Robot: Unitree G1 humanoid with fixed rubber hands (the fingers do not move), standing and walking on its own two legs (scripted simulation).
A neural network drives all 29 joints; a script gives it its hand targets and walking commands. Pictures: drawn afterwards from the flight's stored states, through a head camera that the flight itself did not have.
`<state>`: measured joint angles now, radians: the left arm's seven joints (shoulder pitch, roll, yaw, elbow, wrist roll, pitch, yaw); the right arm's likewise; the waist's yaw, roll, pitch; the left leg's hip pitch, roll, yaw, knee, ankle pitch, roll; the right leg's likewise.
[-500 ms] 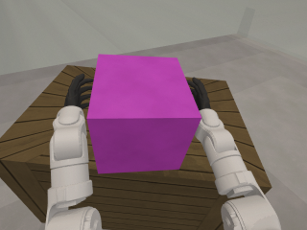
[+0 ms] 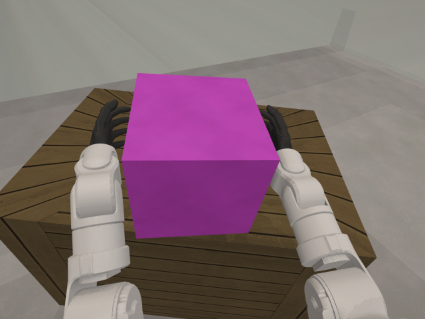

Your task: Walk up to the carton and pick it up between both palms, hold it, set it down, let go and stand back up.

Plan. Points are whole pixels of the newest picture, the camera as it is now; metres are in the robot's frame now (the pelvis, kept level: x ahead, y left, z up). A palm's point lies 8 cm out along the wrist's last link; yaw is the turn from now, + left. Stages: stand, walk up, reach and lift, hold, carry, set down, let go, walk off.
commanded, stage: hold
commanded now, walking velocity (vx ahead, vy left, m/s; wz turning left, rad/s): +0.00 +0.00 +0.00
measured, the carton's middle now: (194, 154) +0.39 +0.02 +0.14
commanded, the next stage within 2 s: none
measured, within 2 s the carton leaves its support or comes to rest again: neither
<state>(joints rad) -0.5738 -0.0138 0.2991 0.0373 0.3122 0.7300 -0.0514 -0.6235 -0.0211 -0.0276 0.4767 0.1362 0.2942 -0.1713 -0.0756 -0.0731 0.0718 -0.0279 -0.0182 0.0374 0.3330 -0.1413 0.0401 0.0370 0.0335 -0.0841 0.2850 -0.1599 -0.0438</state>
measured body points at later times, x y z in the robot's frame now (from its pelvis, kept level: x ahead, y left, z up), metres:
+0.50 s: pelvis +0.01 +0.00 +0.00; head -0.04 +0.03 +0.45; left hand +0.37 +0.17 +0.18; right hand +0.37 -0.14 +0.18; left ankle +0.04 +0.09 -0.75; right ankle +0.01 -0.09 -0.75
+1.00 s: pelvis +0.00 +0.00 +0.00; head -0.04 +0.03 +0.45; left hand +0.37 +0.17 +0.19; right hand +0.37 -0.15 +0.18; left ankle +0.04 +0.09 -0.75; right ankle +0.01 -0.09 -0.75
